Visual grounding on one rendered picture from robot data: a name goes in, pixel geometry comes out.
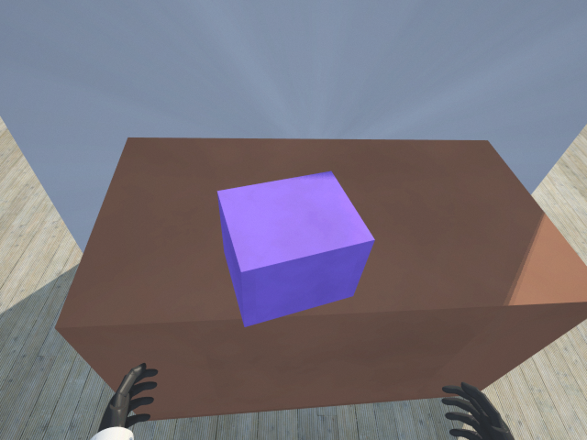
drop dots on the pedestal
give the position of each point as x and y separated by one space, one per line
467 278

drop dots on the robot left hand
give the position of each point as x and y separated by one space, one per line
121 404

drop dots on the carton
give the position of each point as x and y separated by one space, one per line
292 245

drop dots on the robot right hand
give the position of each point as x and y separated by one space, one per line
485 419

